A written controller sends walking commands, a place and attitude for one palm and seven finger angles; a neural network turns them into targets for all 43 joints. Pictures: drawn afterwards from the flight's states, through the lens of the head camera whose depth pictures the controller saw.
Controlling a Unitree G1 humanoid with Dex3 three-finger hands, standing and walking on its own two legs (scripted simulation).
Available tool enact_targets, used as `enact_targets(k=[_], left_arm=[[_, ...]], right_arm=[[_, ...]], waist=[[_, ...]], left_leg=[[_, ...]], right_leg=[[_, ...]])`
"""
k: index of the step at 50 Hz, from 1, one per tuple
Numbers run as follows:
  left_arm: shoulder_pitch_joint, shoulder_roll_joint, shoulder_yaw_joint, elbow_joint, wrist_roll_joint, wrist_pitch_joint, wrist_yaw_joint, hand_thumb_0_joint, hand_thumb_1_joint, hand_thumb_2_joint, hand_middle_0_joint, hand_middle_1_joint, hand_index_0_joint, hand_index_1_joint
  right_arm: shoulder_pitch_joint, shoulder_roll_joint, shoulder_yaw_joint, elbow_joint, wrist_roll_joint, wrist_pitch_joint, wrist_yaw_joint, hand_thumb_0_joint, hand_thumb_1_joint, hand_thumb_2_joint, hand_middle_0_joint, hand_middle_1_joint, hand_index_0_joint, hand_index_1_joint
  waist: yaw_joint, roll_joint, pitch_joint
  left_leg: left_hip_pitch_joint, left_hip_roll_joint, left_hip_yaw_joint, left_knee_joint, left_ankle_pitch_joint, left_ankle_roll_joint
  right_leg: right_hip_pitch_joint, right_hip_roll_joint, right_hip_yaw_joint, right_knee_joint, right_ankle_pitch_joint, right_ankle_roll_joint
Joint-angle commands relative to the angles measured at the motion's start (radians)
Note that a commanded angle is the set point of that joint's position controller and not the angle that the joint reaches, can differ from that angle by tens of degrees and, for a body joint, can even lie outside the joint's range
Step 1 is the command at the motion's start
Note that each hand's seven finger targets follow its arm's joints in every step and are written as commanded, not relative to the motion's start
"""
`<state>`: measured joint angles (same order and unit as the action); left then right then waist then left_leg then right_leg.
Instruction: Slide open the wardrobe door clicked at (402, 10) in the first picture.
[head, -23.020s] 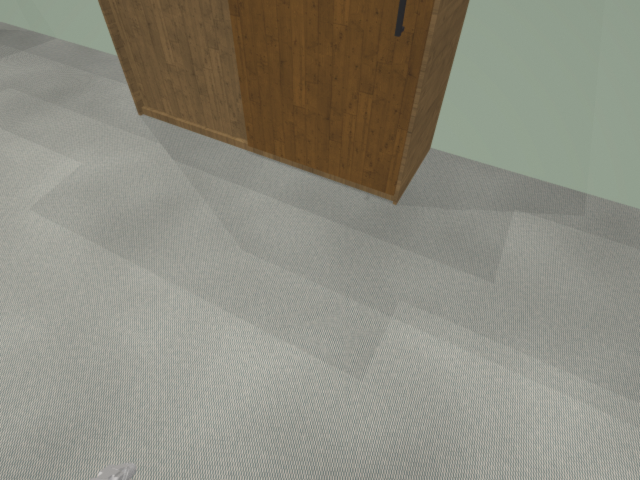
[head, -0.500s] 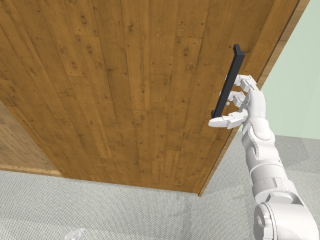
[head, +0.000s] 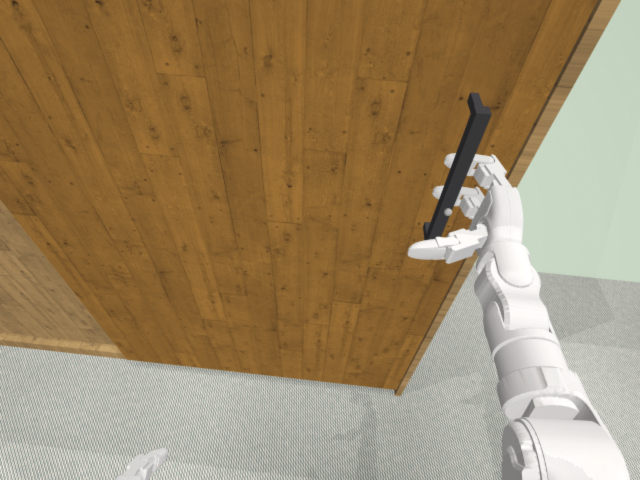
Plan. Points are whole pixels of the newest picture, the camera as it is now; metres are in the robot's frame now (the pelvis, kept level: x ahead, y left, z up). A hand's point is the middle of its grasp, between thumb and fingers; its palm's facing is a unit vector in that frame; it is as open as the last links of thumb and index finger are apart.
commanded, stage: slide the fingers in behind the handle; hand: right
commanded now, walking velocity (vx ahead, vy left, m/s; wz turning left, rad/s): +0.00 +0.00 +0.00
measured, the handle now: (448, 183) +0.49 -0.12 +0.13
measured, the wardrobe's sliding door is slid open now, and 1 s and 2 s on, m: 0.00 0.00 0.00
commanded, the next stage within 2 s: grip the handle and tug to test in 0.42 s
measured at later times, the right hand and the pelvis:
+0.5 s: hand (438, 207) +0.43 -0.10 +0.14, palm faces +0.00 +1.00 +0.01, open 14.0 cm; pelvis +0.00 +0.00 +0.00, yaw +0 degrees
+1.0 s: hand (437, 207) +0.43 -0.10 +0.14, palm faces +0.00 +1.00 +0.00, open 9.0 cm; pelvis +0.01 +0.00 +0.00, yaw +0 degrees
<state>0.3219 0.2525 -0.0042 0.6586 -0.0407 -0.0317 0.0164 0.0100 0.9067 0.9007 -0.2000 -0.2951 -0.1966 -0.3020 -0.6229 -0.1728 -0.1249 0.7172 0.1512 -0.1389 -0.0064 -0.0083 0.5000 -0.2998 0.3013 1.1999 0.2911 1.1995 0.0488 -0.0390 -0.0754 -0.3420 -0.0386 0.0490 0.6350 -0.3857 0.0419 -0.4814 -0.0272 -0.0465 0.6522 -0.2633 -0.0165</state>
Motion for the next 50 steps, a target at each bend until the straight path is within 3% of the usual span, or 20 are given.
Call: enact_targets(k=[1, 2, 5, 8, 9, 10, 16, 18, 21, 26, 31, 36, 42, 44, 45, 48, 49, 50], left_arm=[[-0.02, 0.123, 0.042, -0.103, 0.001, -0.038, 0.007, 0.0, 0.9, 0.9, -0.2, -0.3, -0.2, -0.3], [-0.019, 0.125, 0.039, -0.103, 0.001, -0.036, 0.009, 0.0, 0.9, 0.9, -0.2, -0.3, -0.2, -0.3], [-0.024, 0.124, 0.038, -0.103, 0.002, -0.033, 0.012, 0.0, 0.9, 0.9, -0.2, -0.3, -0.2, -0.3], [-0.028, 0.115, 0.033, -0.1, 0.0, -0.035, 0.012, 0.0, 0.9, 0.9, -0.2, -0.3, -0.2, -0.3], [-0.015, 0.121, 0.035, -0.096, 0.001, -0.034, 0.013, 0.0, 0.9, 0.9, -0.2, -0.3, -0.2, -0.3], [-0.022, 0.119, 0.034, -0.1, 0.001, -0.037, 0.012, 0.0, 0.9, 0.9, -0.2, -0.3, -0.2, -0.3], [-0.008, 0.121, 0.039, -0.099, 0.004, -0.036, 0.005, 0.0, 0.9, 0.9, -0.2, -0.3, -0.2, -0.3], [-0.005, 0.12, 0.041, -0.105, 0.004, -0.036, 0.001, 0.0, 0.9, 0.9, -0.2, -0.3, -0.2, -0.3], [-0.008, 0.126, 0.042, -0.108, 0.004, -0.029, 0.0, 0.0, 0.9, 0.9, -0.2, -0.3, -0.2, -0.3], [-0.014, 0.119, 0.044, -0.115, 0.003, -0.026, 0.002, 0.0, 0.9, 0.9, -0.2, -0.3, -0.2, -0.3], [-0.019, 0.118, 0.044, -0.111, 0.002, -0.027, 0.003, 0.0, 0.9, 0.9, -0.2, -0.3, -0.2, -0.3], [-0.025, 0.118, 0.042, -0.104, 0.001, -0.023, 0.008, 0.0, 0.9, 0.9, -0.2, -0.3, -0.2, -0.3], [-0.026, 0.116, 0.042, -0.107, 0.005, -0.023, 0.006, 0.0, 0.9, 0.9, -0.2, -0.3, -0.2, -0.3], [-0.021, 0.119, 0.04, -0.112, 0.008, -0.022, 0.005, 0.0, 0.9, 0.9, -0.2, -0.3, -0.2, -0.3], [-0.027, 0.118, 0.041, -0.112, 0.006, -0.021, 0.005, 0.0, 0.9, 0.9, -0.2, -0.3, -0.2, -0.3], [-0.031, 0.115, 0.04, -0.114, 0.004, -0.019, 0.005, 0.0, 0.9, 0.9, -0.2, -0.3, -0.2, -0.3], [-0.024, 0.121, 0.041, -0.111, 0.005, -0.015, 0.008, 0.0, 0.9, 0.9, -0.2, -0.3, -0.2, -0.3], [-0.034, 0.117, 0.038, -0.114, 0.003, -0.014, 0.009, 0.0, 0.9, 0.9, -0.2, -0.3, -0.2, -0.3]], right_arm=[[-0.477, -0.126, -0.019, -0.198, 0.005, -0.071, 0.006, 0.0, 0.5, -0.3, 0.3, 1.2, 0.3, 1.2], [-0.49, -0.137, -0.023, -0.188, 0.004, -0.068, 0.005, 0.0, 0.5, -0.3, 0.3, 1.2, 0.3, 1.2], [-0.504, -0.172, -0.045, -0.188, -0.007, -0.074, 0.005, 0.0, 0.5, -0.3, 0.3, 1.2, 0.3, 1.2], [-0.537, -0.12, -0.002, -0.17, -0.003, -0.079, 0.01, 0.0, 0.5, -0.3, 0.3, 1.2, 0.3, 1.2], [-0.533, -0.142, -0.023, -0.149, 0.0, -0.081, 0.006, 0.0, 0.5, -0.3, 0.3, 1.2, 0.3, 1.2], [-0.556, -0.134, -0.014, -0.169, 0.001, -0.089, 0.008, 0.0, 0.5, -0.3, 0.3, 1.2, 0.3, 1.2], [-0.499, -0.155, -0.045, -0.158, -0.003, -0.097, 0.002, 0.0, 0.5, -0.3, 0.3, 1.2, 0.3, 1.2], [-0.493, -0.123, -0.018, -0.186, -0.005, -0.099, 0.003, 0.0, 0.5, -0.3, 0.3, 1.2, 0.3, 1.2], [-0.451, -0.16, -0.059, -0.17, 0.001, -0.087, 0.001, 0.0, 0.5, -0.3, 0.3, 1.2, 0.3, 1.2], [-0.458, -0.13, -0.03, -0.229, -0.006, -0.082, -0.002, 0.0, 0.5, -0.3, 0.3, 1.2, 0.3, 1.2], [-0.47, -0.117, -0.01, -0.259, -0.008, -0.085, -0.003, 0.0, 0.267, -0.4, 0.325, 1.233, 0.325, 1.233], [-0.479, -0.102, 0.002, -0.216, -0.004, -0.063, -0.005, 0.0, 0.033, -0.5, 0.35, 1.267, 0.35, 1.267], [-0.469, -0.122, -0.026, -0.242, -0.006, -0.07, -0.016, 0.0, -0.247, -0.62, 0.38, 1.307, 0.38, 1.307], [-0.446, -0.118, -0.023, -0.232, -0.005, -0.075, -0.017, 0.0, -0.34, -0.66, 0.39, 1.32, 0.39, 1.32], [-0.436, -0.135, -0.037, -0.237, -0.008, -0.077, -0.017, 0.0, -0.387, -0.68, 0.395, 1.327, 0.395, 1.327], [-0.452, -0.104, -0.006, -0.225, -0.01, -0.071, -0.01, 0.0, -0.527, -0.74, 0.41, 1.347, 0.41, 1.347], [-0.449, -0.137, -0.029, -0.217, -0.01, -0.07, -0.013, 0.0, -0.573, -0.76, 0.415, 1.353, 0.415, 1.353], [-0.455, -0.118, -0.016, -0.207, -0.008, -0.064, -0.009, 0.0, -0.62, -0.78, 0.42, 1.36, 0.42, 1.36]], waist=[[0.022, 0.09, -0.258], [0.023, 0.108, -0.246], [0.015, 0.073, -0.277], [0.027, 0.039, -0.253], [0.027, 0.087, -0.259], [0.025, 0.06, -0.273], [0.009, 0.065, -0.317], [0.012, 0.066, -0.32], [0.002, 0.111, -0.292], [0.006, 0.075, -0.293], [0.011, 0.051, -0.289], [0.021, 0.082, -0.263], [0.003, 0.055, -0.315], [0.005, 0.091, -0.302], [-0.003, 0.077, -0.307], [0.013, 0.085, -0.269], [0.011, 0.106, -0.268], [0.011, 0.084, -0.258]], left_leg=[[-0.067, -0.006, -0.039, -0.114, 0.367, -0.035], [-0.06, -0.004, -0.038, -0.116, 0.354, -0.036], [-0.045, 0.003, -0.052, -0.117, 0.371, -0.038], [-0.071, 0.001, -0.045, -0.119, 0.345, -0.034], [-0.06, -0.001, -0.042, -0.12, 0.338, -0.035], [-0.06, 0.001, -0.047, -0.116, 0.352, -0.035], [-0.033, -0.001, -0.045, -0.1, 0.42, -0.036], [-0.03, -0.003, -0.037, -0.095, 0.438, -0.034], [-0.009, -0.002, -0.046, -0.104, 0.455, -0.04], [-0.016, -0.003, -0.041, -0.105, 0.459, -0.037], [-0.03, -0.005, -0.038, -0.105, 0.444, -0.033], [-0.044, -0.004, -0.038, -0.115, 0.418, -0.036], [-0.024, -0.003, -0.037, -0.102, 0.453, -0.032], [-0.012, -0.004, -0.034, -0.104, 0.454, -0.033], [-0.007, -0.002, -0.039, -0.102, 0.465, -0.033], [-0.025, -0.003, -0.039, -0.111, 0.449, -0.037], [-0.015, -0.002, -0.04, -0.115, 0.442, -0.037], [-0.023, 0.0, -0.043, -0.117, 0.432, -0.037]], right_leg=[[0.287, 0.029, 0.048, -0.035, 0.171, -0.034], [0.267, 0.03, 0.05, -0.042, 0.153, -0.034], [0.271, 0.034, 0.044, -0.038, 0.159, -0.037], [0.281, 0.034, 0.045, -0.04, 0.145, -0.033], [0.271, 0.033, 0.051, -0.037, 0.144, -0.035], [0.278, 0.034, 0.05, -0.04, 0.15, -0.034], [0.288, 0.034, 0.046, -0.032, 0.201, -0.033], [0.299, 0.033, 0.045, -0.034, 0.222, -0.032], [0.264, 0.036, 0.039, -0.036, 0.212, -0.037], [0.293, 0.034, 0.034, -0.039, 0.228, -0.037], [0.317, 0.032, 0.04, -0.037, 0.234, -0.034], [0.305, 0.032, 0.041, -0.043, 0.206, -0.035], [0.331, 0.032, 0.042, -0.038, 0.252, -0.031], [0.314, 0.033, 0.042, -0.04, 0.25, -0.035], [0.31, 0.033, 0.04, -0.04, 0.251, -0.033], [0.299, 0.033, 0.036, -0.042, 0.225, -0.035], [0.292, 0.031, 0.039, -0.043, 0.223, -0.036], [0.287, 0.033, 0.036, -0.047, 0.209, -0.035]])
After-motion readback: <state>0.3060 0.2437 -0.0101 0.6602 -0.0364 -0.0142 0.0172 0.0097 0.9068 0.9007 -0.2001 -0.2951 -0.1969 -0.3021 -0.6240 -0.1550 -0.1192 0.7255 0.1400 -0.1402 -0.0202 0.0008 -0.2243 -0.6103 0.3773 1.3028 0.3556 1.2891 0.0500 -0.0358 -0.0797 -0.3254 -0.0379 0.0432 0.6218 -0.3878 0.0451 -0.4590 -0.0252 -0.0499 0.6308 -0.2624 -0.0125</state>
